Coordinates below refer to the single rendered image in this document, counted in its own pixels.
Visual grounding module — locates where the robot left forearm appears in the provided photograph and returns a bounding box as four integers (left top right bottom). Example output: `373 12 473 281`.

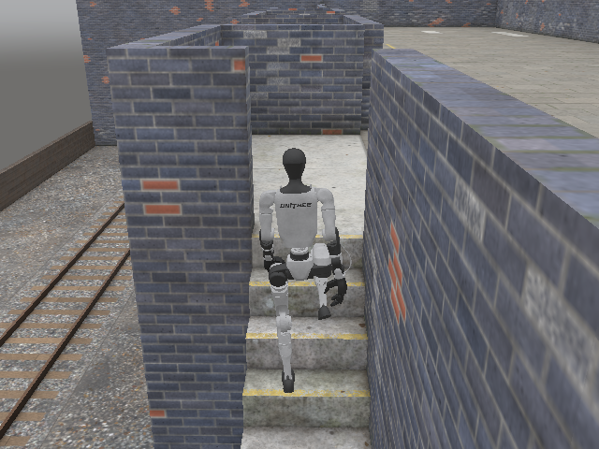
259 229 274 261

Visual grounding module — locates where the robot right foot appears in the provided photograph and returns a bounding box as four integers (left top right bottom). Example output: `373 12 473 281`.
318 305 331 320

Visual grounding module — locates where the right robot hand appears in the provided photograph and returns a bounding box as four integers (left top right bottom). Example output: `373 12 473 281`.
324 278 347 307

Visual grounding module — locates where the right robot upper arm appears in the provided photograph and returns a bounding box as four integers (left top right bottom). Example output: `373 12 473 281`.
315 187 336 241

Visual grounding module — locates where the robot right thigh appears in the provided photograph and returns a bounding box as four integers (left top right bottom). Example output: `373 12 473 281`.
311 243 332 278

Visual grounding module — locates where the left robot hand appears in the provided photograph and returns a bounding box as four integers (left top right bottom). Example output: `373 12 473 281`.
264 256 285 272

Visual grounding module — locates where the left robot upper arm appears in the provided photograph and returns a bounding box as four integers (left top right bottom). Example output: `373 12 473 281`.
259 190 276 241

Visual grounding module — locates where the robot right forearm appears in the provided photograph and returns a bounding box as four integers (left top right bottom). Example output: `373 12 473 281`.
327 227 345 280

